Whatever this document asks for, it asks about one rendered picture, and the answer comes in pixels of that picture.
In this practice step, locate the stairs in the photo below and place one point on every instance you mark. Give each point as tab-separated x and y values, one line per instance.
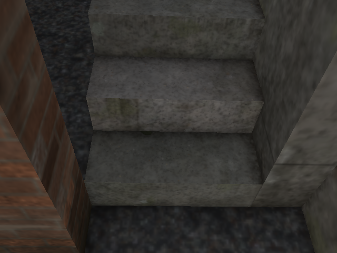
173	99

